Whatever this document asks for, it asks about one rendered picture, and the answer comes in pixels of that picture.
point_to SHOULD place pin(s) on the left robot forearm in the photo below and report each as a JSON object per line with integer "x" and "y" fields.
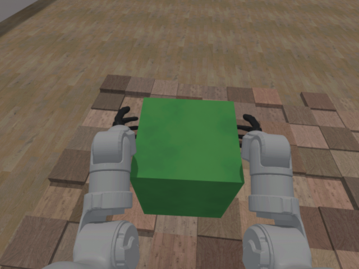
{"x": 109, "y": 182}

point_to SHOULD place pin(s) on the left robot upper arm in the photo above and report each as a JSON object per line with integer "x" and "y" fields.
{"x": 104, "y": 245}

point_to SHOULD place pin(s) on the right robot upper arm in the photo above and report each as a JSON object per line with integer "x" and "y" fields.
{"x": 268, "y": 246}

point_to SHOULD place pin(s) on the right robot forearm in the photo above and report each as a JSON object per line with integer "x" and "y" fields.
{"x": 272, "y": 195}

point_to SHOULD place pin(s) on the robot left hand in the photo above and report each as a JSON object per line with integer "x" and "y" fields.
{"x": 119, "y": 120}

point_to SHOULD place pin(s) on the carton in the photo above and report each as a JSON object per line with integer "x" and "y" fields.
{"x": 188, "y": 159}

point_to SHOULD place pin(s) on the robot right hand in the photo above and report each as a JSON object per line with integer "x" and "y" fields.
{"x": 253, "y": 122}

